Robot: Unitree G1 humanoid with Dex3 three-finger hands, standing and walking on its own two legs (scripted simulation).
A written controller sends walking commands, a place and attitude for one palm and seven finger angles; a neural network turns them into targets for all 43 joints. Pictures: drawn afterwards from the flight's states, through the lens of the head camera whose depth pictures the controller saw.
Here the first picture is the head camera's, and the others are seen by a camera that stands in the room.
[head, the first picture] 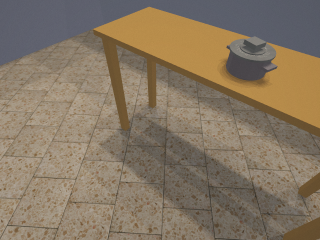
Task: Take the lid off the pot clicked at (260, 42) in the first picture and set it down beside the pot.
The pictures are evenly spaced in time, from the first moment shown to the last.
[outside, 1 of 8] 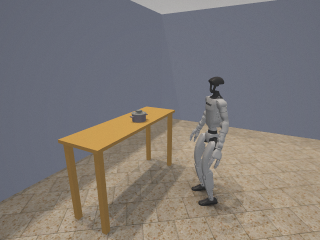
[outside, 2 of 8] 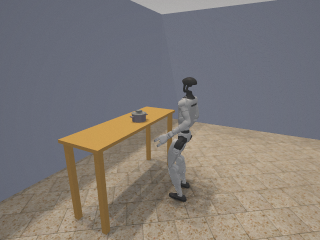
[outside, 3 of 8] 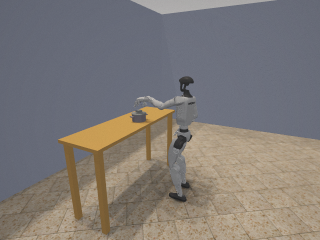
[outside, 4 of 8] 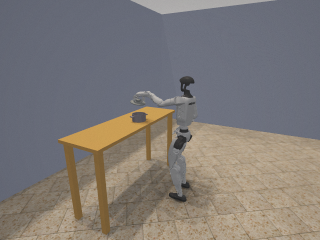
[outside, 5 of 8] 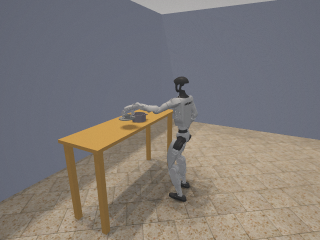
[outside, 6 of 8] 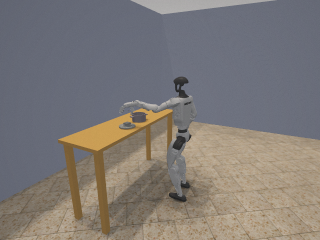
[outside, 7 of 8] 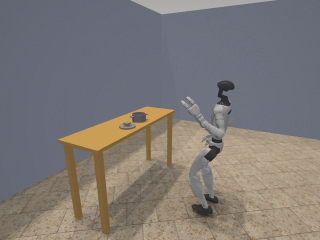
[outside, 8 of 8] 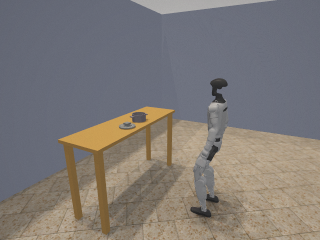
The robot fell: no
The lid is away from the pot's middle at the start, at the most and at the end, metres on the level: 0.00 0.24 0.24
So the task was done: yes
